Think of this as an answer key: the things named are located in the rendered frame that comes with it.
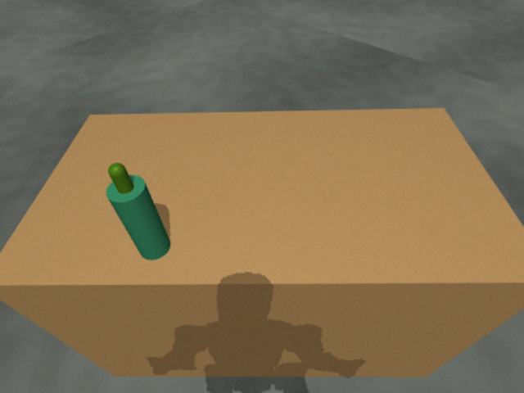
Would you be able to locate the bottle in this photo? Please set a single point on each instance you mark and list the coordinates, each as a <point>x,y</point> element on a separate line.
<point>132,202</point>

